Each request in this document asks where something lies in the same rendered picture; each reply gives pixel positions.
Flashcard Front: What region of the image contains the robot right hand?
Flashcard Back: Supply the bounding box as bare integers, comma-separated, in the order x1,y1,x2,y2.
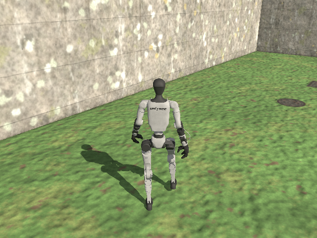
177,145,189,159

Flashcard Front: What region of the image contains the robot left hand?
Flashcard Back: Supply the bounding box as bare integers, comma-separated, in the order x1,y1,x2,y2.
131,134,143,143

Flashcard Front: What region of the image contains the robot left forearm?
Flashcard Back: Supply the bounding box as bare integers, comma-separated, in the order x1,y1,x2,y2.
132,118,140,136

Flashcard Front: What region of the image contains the left robot foot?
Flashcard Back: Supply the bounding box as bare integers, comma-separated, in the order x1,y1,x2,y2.
146,198,153,211

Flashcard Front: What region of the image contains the left robot shin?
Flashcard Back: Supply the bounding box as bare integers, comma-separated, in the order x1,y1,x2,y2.
144,170,152,203

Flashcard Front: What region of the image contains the robot left upper arm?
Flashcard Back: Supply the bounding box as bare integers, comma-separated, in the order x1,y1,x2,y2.
135,100,149,126

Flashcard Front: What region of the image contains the robot right upper arm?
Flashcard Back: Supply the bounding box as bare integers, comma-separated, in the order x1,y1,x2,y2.
169,100,182,129

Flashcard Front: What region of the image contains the robot right forearm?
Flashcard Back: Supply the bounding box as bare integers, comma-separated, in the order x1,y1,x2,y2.
177,121,188,146

